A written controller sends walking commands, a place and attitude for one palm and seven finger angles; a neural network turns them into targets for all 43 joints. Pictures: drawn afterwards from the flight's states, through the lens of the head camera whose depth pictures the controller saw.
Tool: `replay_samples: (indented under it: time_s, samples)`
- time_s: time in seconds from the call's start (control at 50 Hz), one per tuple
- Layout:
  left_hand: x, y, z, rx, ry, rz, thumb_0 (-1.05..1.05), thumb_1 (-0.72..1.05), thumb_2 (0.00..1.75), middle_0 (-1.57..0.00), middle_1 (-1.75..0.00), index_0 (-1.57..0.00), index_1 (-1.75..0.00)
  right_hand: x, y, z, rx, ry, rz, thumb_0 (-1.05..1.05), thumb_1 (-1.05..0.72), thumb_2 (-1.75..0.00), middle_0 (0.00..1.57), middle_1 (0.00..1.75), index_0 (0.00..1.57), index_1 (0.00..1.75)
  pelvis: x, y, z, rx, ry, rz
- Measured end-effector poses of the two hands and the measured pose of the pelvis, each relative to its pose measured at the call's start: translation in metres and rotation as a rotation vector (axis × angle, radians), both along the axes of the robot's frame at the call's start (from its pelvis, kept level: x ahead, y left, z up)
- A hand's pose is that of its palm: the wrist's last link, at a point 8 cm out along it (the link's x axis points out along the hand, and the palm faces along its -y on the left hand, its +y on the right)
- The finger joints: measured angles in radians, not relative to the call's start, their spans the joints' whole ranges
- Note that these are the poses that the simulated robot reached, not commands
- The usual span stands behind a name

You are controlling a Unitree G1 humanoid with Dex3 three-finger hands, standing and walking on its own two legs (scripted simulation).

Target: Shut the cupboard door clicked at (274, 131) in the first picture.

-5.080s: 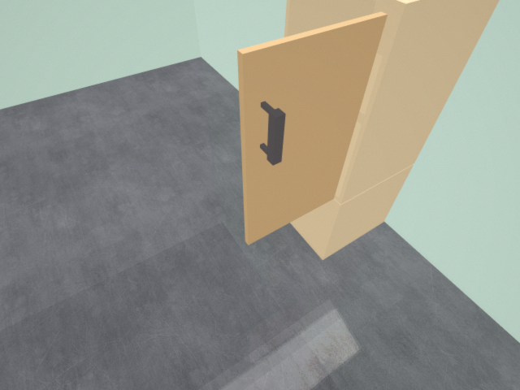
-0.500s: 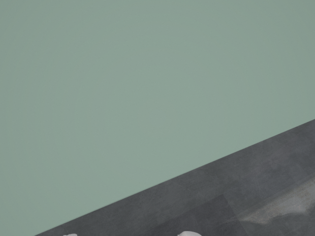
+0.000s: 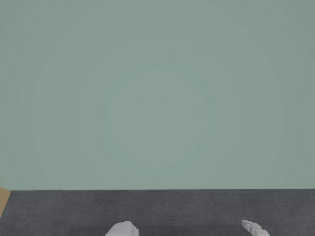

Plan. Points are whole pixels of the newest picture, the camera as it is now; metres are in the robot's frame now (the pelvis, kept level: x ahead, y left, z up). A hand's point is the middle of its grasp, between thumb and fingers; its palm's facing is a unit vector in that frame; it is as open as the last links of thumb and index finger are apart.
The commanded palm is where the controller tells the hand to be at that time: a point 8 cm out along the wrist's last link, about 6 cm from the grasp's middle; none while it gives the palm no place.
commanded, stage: turn to face it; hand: left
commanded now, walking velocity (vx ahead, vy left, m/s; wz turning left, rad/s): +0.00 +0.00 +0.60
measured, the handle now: out of the picture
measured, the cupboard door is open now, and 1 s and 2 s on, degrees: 90 90 90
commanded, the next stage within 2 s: none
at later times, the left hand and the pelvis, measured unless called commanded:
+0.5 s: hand out of the picture +0.08 +0.21 -0.16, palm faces +0.29 -0.91 -0.29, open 7.4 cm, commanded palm none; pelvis +0.02 -0.03 -0.01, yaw +17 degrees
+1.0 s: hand out of the picture -0.04 +0.21 -0.18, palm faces +0.59 -0.77 -0.25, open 7.4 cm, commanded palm none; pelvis +0.02 -0.01 +0.00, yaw +35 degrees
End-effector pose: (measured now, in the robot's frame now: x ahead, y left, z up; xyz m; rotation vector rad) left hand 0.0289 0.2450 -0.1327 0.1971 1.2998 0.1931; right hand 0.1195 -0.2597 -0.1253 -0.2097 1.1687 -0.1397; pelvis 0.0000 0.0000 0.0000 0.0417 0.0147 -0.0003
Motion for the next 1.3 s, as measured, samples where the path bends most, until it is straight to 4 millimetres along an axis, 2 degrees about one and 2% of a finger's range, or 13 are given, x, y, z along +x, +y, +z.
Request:
replay_samples:
  time_s: [0.08, 0.14, 0.3, 0.4, 0.48, 0.56, 0.64, 0.82, 0.88, 0.98, 1.1, 1.2, 1.3]
  samples:
    - [-0.030, 0.016, -0.020, -0.021, 0.049, 0.083, 0.01, 0.90, 0.90, -0.21, -0.30, -0.20, -0.30, 0.037, 0.024, 0.000, -0.018, -0.067, 0.098, 0.00, -0.91, -0.90, 0.20, 0.30, 0.20, 0.30, 0.004, 0.011, -0.014, -0.027, -0.002, 0.052]
    - [-0.039, 0.028, -0.029, -0.015, 0.075, 0.127, 0.01, 0.91, 0.90, -0.20, -0.30, -0.20, -0.30, 0.047, 0.037, 0.001, -0.028, -0.093, 0.145, 0.00, -0.91, -0.90, 0.20, 0.30, 0.20, 0.30, 0.003, 0.015, -0.018, -0.032, -0.009, 0.089]
    - [-0.004, 0.036, -0.007, 0.007, -0.069, 0.182, 0.01, 0.91, 0.90, -0.20, -0.30, -0.20, -0.30, 0.027, 0.041, 0.004, -0.030, 0.008, 0.188, 0.00, -0.91, -0.90, 0.20, 0.30, 0.21, 0.30, 0.006, 0.008, -0.003, -0.060, -0.009, 0.179]
    - [0.021, 0.023, 0.004, 0.032, -0.148, 0.189, 0.01, 0.91, 0.90, -0.20, -0.30, -0.20, -0.30, 0.015, 0.024, -0.006, -0.013, 0.074, 0.188, 0.00, -0.90, -0.90, 0.20, 0.30, 0.21, 0.30, 0.012, -0.009, -0.003, -0.064, -0.002, 0.239]
    - [0.027, 0.007, 0.006, 0.068, -0.201, 0.207, 0.01, 0.91, 0.90, -0.20, -0.30, -0.20, -0.30, 0.018, 0.003, -0.023, 0.000, 0.109, 0.193, 0.00, -0.90, -0.90, 0.20, 0.30, 0.21, 0.30, 0.019, -0.027, -0.013, -0.045, 0.004, 0.287]
    - [0.013, -0.011, 0.011, 0.060, -0.178, 0.251, 0.01, 0.91, 0.90, -0.20, -0.30, -0.20, -0.30, 0.031, -0.006, -0.022, -0.008, 0.133, 0.225, 0.01, -0.91, -0.90, 0.20, 0.30, 0.20, 0.30, 0.021, -0.031, -0.007, -0.030, -0.013, 0.342]
    - [-0.007, -0.024, 0.007, 0.024, -0.140, 0.308, 0.01, 0.91, 0.90, -0.20, -0.30, -0.20, -0.30, 0.049, 0.000, -0.012, -0.013, 0.130, 0.278, 0.01, -0.91, -0.90, 0.20, 0.30, 0.20, 0.30, 0.025, -0.032, -0.002, -0.012, -0.016, 0.401]
    - [-0.079, -0.014, -0.032, -0.034, -0.063, 0.495, 0.01, 0.90, 0.90, -0.21, -0.30, -0.20, -0.30, 0.108, 0.060, -0.006, -0.058, 0.012, 0.483, 0.01, -0.91, -0.90, 0.20, 0.30, 0.20, 0.30, 0.021, -0.011, -0.020, -0.032, -0.017, 0.524]
    - [-0.096, -0.006, -0.032, -0.020, -0.019, 0.541, 0.01, 0.91, 0.90, -0.20, -0.30, -0.20, -0.30, 0.116, 0.075, 0.002, -0.065, -0.024, 0.524, 0.00, -0.91, -0.90, 0.20, 0.30, 0.20, 0.30, 0.020, -0.009, -0.017, -0.044, -0.018, 0.548]
    - [-0.100, 0.003, -0.014, 0.011, -0.056, 0.593, 0.01, 0.91, 0.90, -0.20, -0.30, -0.20, -0.30, 0.119, 0.086, 0.009, -0.065, -0.008, 0.579, 0.00, -0.91, -0.90, 0.20, 0.30, 0.20, 0.30, 0.022, -0.011, -0.005, -0.060, -0.019, 0.596]
    - [-0.087, -0.001, 0.002, 0.058, -0.120, 0.630, 0.01, 0.91, 0.90, -0.20, -0.30, -0.20, -0.30, 0.124, 0.083, 0.000, -0.039, 0.039, 0.621, 0.00, -0.91, -0.90, 0.20, 0.30, 0.21, 0.30, 0.031, -0.022, -0.002, -0.064, -0.022, 0.668]
    - [-0.081, -0.020, 0.005, 0.115, -0.169, 0.671, 0.01, 0.91, 0.90, -0.20, -0.30, -0.20, -0.30, 0.142, 0.073, -0.021, -0.016, 0.074, 0.656, 0.00, -0.90, -0.90, 0.20, 0.30, 0.21, 0.30, 0.045, -0.039, -0.013, -0.040, -0.015, 0.738]
    - [-0.096, -0.053, 0.009, 0.085, -0.136, 0.750, 0.01, 0.91, 0.90, -0.20, -0.30, -0.20, -0.30, 0.161, 0.079, -0.017, -0.026, 0.099, 0.716, 0.01, -0.91, -0.90, 0.20, 0.30, 0.20, 0.30, 0.049, -0.041, -0.006, -0.026, -0.031, 0.817]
